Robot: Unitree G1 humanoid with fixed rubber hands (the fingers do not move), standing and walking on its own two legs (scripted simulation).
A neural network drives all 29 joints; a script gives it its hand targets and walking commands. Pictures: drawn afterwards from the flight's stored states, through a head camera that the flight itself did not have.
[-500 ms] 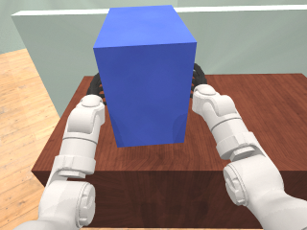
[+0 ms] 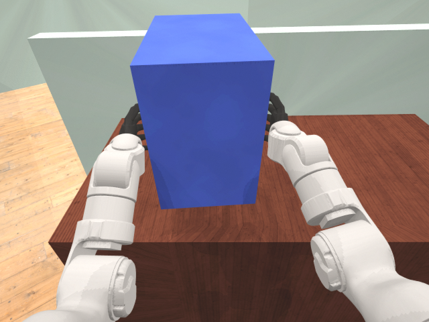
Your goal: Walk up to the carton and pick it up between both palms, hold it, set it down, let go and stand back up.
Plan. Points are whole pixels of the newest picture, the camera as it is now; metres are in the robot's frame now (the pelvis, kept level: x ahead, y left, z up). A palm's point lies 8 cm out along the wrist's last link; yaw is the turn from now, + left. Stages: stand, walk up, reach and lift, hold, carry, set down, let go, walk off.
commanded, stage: hold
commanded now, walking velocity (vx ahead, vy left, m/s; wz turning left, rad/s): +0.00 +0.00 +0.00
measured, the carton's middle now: (202, 105) +0.45 +0.00 +0.24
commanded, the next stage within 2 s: none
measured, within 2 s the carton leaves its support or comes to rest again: neither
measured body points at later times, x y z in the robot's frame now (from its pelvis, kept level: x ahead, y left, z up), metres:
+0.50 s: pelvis +0.01 +0.00 +0.00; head -0.05 -0.01 +0.45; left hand +0.40 +0.14 +0.22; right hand +0.41 -0.13 +0.21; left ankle +0.02 +0.11 -0.74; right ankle +0.02 -0.13 -0.74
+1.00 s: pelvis +0.01 +0.00 +0.00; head -0.06 -0.01 +0.45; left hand +0.38 +0.15 +0.23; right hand +0.40 -0.13 +0.22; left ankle +0.02 +0.11 -0.74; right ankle +0.02 -0.13 -0.74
